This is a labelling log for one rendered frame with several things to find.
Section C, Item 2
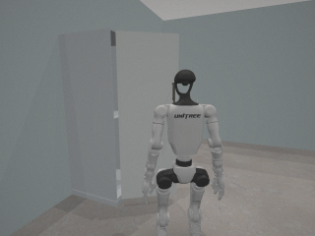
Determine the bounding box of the right robot hand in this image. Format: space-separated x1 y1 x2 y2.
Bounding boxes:
210 175 225 201

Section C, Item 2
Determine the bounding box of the left robot hand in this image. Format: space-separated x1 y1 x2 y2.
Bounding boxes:
142 178 156 205

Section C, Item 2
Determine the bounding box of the right robot thigh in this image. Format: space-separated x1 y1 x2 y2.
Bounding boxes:
187 166 210 223

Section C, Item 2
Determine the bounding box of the left robot upper arm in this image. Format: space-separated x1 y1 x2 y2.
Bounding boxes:
152 104 169 150

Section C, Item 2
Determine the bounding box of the fridge door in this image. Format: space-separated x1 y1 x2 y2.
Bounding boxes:
115 30 179 200

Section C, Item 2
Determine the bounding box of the right robot upper arm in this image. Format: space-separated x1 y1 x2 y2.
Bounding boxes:
201 104 221 148

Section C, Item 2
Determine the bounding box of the robot left forearm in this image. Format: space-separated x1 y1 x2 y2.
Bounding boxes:
143 139 159 181

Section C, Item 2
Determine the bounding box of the robot right forearm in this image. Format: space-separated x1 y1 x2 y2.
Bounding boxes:
211 140 223 177

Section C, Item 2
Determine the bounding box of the right robot shin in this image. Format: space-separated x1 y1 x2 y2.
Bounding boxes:
188 208 202 236

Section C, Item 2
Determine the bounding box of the handle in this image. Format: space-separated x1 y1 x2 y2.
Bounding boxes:
172 83 175 103

